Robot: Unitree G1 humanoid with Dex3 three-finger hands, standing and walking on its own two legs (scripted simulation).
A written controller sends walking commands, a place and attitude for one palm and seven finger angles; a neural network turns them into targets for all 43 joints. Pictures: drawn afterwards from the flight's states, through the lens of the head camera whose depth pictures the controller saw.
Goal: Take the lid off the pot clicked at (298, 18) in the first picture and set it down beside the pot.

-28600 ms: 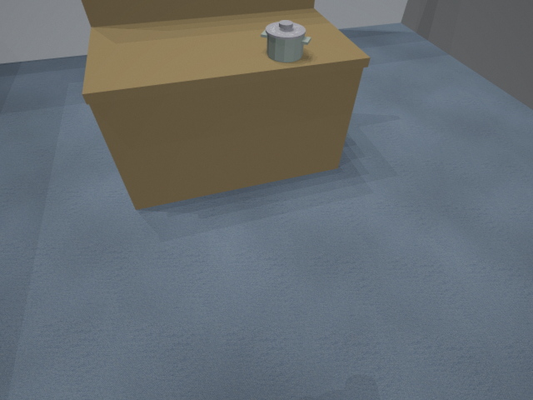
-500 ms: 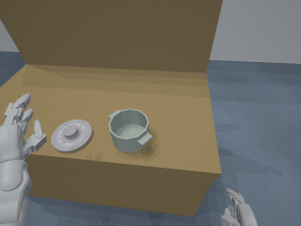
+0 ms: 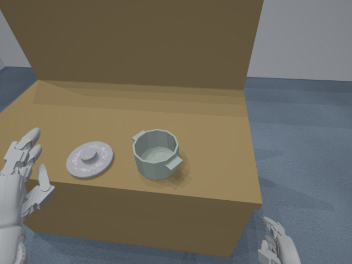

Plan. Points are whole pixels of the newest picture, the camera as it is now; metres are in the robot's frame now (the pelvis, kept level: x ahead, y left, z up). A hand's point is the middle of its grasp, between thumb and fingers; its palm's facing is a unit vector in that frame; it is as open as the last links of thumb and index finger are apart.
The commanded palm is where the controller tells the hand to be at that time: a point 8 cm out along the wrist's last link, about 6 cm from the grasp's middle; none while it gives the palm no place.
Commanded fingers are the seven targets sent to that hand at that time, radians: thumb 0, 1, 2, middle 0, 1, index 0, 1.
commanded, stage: draw the hand back to the body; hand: left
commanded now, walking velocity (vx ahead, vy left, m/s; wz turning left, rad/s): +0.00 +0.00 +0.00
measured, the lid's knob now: (88, 154) +0.46 +0.36 -0.09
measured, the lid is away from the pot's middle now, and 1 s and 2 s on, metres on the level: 0.24 0.24 0.24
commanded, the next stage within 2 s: step back with the hand held close in 0.22 s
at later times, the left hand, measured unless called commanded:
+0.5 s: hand (37, 181) +0.20 +0.26 +0.17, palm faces +0.38 -0.82 -0.42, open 7.4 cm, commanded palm +0.13 +0.29 +0.17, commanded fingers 0.00 0.90 0.90 -0.20 -0.30 -0.20 -0.30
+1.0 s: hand (22, 219) +0.14 +0.26 +0.15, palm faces +0.31 -0.84 -0.44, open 7.4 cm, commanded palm +0.08 +0.31 +0.17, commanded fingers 0.00 0.90 0.90 -0.20 -0.30 -0.20 -0.30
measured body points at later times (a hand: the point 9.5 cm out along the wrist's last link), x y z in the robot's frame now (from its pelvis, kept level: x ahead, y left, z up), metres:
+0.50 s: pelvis -0.01 +0.01 +0.00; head +0.00 +0.02 +0.45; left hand +0.17 +0.30 +0.19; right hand +0.19 -0.21 -0.07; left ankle -0.01 +0.11 -0.74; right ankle +0.01 -0.11 -0.74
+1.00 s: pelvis -0.06 +0.03 -0.01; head -0.04 +0.04 +0.43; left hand +0.12 +0.30 +0.18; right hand +0.11 -0.19 -0.09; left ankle -0.01 +0.11 -0.74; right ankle -0.04 -0.11 -0.74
